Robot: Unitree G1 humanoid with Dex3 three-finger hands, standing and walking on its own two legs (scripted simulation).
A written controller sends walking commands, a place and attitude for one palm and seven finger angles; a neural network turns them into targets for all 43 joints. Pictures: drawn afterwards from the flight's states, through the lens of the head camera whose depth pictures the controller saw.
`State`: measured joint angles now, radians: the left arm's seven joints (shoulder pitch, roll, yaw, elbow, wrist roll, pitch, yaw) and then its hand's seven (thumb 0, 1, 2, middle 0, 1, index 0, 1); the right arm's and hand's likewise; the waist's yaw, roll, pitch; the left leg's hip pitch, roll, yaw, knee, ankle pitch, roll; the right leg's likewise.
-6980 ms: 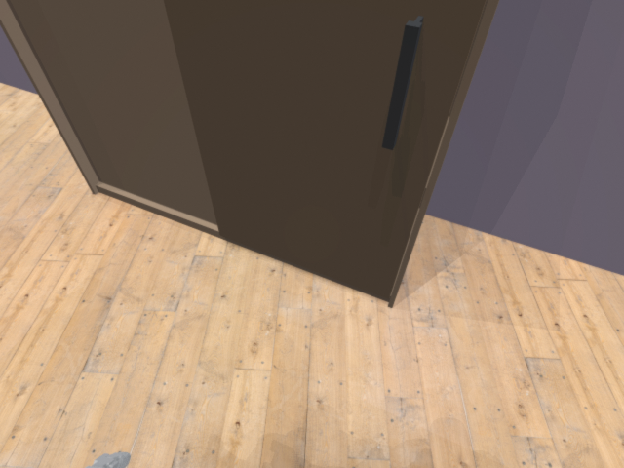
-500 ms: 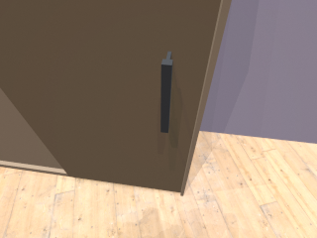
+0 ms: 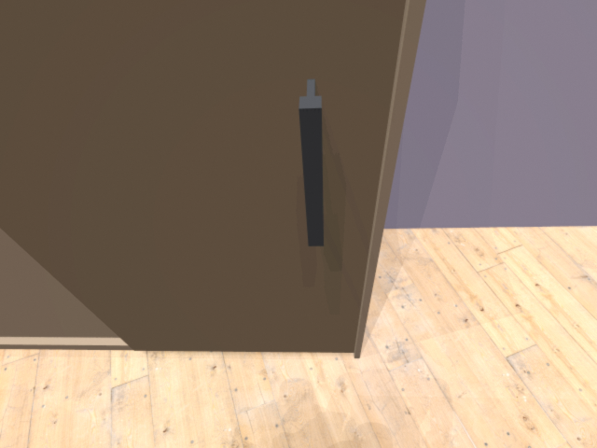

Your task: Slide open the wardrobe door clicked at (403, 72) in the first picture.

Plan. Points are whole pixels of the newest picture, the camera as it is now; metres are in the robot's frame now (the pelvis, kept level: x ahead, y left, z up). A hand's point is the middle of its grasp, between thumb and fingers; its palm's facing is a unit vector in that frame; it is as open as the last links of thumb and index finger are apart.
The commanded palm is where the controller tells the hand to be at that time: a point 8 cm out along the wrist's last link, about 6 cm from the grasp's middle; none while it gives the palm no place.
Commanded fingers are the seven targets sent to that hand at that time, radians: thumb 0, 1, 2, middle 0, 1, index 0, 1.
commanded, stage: shuffle to correct the standing spot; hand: right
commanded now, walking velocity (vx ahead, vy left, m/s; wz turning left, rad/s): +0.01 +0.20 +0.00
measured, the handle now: (313, 172) +0.47 -0.01 +0.11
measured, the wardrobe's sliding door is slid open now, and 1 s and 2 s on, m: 0.00 0.00 0.00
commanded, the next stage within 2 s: come to a stop and stand still in 0.26 s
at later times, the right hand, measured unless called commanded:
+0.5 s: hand out of the picture +0.06 -0.08 -0.15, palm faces +0.05 +0.97 -0.23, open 7.4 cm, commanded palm none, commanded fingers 0.00 -0.90 -0.90 0.20 0.30 0.20 0.30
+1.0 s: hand out of the picture +0.01 -0.04 -0.16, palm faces +0.07 +0.98 -0.19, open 7.4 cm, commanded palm none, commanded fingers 0.00 -0.90 -0.90 0.20 0.30 0.20 0.30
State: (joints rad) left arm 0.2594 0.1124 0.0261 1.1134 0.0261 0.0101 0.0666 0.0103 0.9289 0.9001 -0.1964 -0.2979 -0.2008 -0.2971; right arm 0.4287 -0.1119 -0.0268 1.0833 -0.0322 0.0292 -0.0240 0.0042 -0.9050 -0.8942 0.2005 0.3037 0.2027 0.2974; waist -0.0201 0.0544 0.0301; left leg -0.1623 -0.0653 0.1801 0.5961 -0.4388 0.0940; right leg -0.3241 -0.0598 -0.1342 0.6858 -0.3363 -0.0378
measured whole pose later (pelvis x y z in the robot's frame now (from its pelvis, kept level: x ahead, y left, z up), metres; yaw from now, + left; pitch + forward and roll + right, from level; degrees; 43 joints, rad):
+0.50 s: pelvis +0.01 +0.11 +0.01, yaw -1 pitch +2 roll +1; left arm 0.25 0.22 0.07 1.03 0.03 0.04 0.02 0.00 0.91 0.90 -0.19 -0.30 -0.20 -0.30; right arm 0.23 -0.17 -0.05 0.98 -0.04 0.00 -0.02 0.01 -0.91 -0.89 0.20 0.30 0.20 0.30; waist 0.00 -0.03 0.04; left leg -0.29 0.04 0.07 0.56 -0.29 -0.02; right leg -0.45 -0.07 -0.06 0.97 -0.49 0.01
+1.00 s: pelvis +0.01 +0.13 +0.02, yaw -1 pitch +0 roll +0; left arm 0.19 0.16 0.02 1.04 0.01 0.00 0.03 -0.01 0.94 0.90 -0.20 -0.30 -0.20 -0.30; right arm 0.29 -0.15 -0.01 1.07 -0.02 0.01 -0.03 0.01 -0.91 -0.89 0.20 0.30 0.20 0.30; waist -0.03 0.01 0.04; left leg -0.22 0.03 0.08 0.49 -0.27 0.01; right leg -0.22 0.00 -0.11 0.46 -0.24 -0.04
